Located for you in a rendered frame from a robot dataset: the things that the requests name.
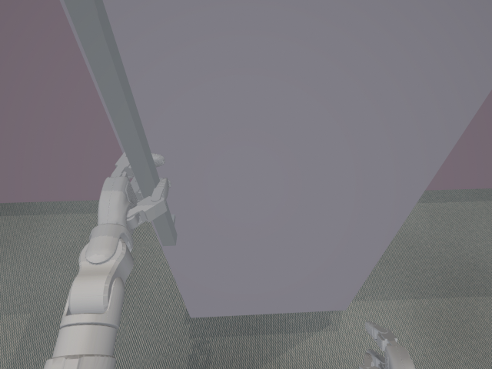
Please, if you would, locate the fridge door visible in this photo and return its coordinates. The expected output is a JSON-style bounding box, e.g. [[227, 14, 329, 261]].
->
[[60, 0, 492, 318]]

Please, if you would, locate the robot left forearm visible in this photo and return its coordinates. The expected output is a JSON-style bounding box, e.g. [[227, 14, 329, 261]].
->
[[44, 224, 134, 369]]

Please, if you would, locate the robot right hand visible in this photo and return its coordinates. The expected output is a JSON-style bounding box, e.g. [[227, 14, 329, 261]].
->
[[359, 321, 416, 369]]

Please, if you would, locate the handle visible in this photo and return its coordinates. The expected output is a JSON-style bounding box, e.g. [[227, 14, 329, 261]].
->
[[64, 0, 177, 246]]

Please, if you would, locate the robot left hand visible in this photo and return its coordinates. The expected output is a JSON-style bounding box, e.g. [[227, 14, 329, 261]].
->
[[98, 152, 171, 235]]

